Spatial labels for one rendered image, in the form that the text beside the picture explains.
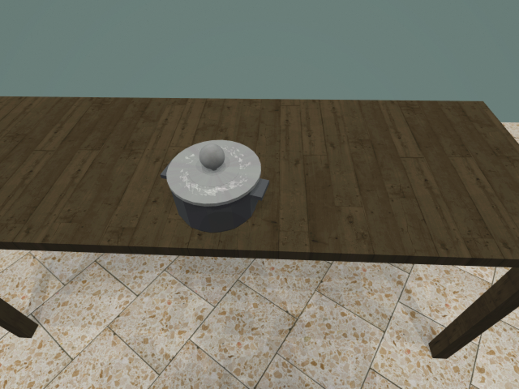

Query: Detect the table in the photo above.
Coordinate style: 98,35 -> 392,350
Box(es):
0,96 -> 519,359

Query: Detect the pot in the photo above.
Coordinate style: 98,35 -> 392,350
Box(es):
161,161 -> 269,233

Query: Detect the lid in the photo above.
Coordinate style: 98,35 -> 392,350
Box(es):
166,140 -> 261,207

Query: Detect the knob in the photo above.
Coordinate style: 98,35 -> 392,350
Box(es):
199,143 -> 225,169

